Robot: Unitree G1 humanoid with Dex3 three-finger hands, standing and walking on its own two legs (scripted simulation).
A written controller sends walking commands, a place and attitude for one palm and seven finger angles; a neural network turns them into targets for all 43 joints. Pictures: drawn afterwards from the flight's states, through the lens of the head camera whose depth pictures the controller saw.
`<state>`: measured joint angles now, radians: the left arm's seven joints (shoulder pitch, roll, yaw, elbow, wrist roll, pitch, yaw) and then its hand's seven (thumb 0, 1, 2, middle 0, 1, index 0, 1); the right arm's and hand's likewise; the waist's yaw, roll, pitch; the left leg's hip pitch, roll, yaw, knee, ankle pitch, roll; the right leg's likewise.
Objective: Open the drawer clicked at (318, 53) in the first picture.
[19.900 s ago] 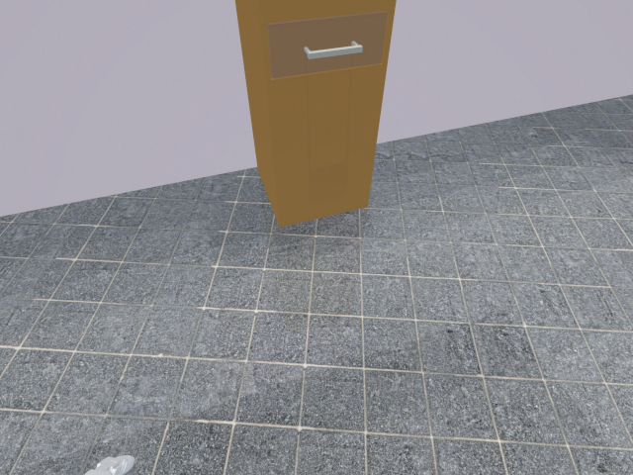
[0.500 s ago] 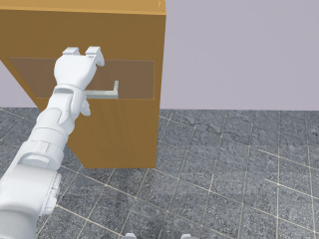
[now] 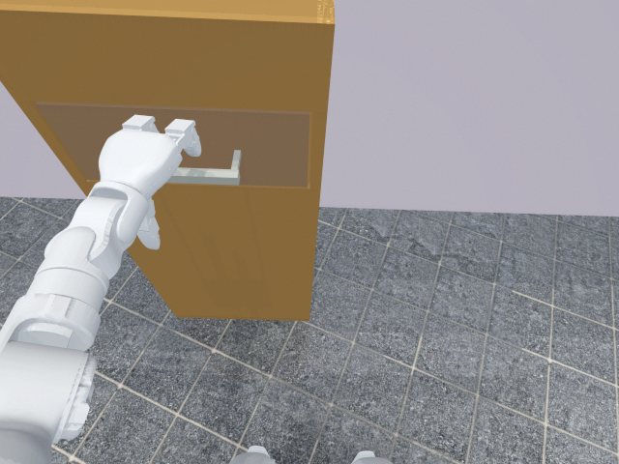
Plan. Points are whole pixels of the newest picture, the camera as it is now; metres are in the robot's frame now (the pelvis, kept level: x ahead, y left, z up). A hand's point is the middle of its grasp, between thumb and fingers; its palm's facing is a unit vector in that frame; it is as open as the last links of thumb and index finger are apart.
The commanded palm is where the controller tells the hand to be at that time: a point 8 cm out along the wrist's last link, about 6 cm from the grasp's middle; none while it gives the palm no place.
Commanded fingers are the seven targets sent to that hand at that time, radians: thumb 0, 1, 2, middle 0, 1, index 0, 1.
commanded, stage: move the hooked fingers above the handle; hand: left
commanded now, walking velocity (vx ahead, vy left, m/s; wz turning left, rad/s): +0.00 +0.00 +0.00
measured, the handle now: (182, 165) +0.53 +0.21 +0.03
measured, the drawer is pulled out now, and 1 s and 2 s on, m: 0.00 0.00 0.00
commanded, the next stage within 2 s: lower the fingers behind the handle in 0.06 s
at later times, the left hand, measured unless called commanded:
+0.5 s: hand (167, 190) +0.46 +0.21 +0.05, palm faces -0.07 -0.03 -1.00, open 13.8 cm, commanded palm +0.46 +0.22 +0.11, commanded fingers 0.00 -0.50 0.30 -0.30 -1.20 -0.30 -1.20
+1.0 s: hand (169, 194) +0.48 +0.22 +0.02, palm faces -0.14 -0.02 -0.99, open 13.8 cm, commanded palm +0.47 +0.22 +0.08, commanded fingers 0.00 -0.50 0.30 -0.30 -1.20 -0.30 -1.20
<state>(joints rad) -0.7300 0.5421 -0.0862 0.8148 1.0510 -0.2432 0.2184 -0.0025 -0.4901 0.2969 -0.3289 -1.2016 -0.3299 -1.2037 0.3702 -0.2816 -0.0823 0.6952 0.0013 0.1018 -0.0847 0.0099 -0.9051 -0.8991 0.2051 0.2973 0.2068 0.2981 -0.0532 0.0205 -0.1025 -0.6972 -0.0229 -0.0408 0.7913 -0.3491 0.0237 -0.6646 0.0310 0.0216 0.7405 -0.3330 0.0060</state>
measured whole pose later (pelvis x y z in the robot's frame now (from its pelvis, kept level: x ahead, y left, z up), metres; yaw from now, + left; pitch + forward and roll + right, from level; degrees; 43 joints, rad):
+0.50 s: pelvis +0.01 -0.01 +0.00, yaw -1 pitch +15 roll -1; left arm -0.71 0.53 -0.03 0.88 1.07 -0.23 0.17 0.00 -0.49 0.30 -0.33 -1.20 -0.33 -1.21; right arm 0.33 -0.23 -0.04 0.65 0.01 0.11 -0.08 0.01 -0.90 -0.90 0.21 0.30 0.21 0.30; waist -0.06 0.03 -0.11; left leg -0.68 -0.01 -0.02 0.77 -0.35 0.02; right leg -0.66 0.04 0.04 0.74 -0.34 0.00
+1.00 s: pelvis +0.02 +0.00 -0.01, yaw -2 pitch +18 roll -2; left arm -0.76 0.52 -0.06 1.01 1.08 -0.13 0.20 0.00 -0.49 0.30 -0.32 -1.20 -0.32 -1.21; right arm 0.35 -0.24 -0.05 0.68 0.00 0.13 -0.06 0.01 -0.91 -0.90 0.20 0.30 0.21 0.30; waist -0.09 0.03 -0.14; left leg -0.75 0.00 -0.02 0.83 -0.39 0.02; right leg -0.72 0.05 0.04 0.78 -0.37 0.00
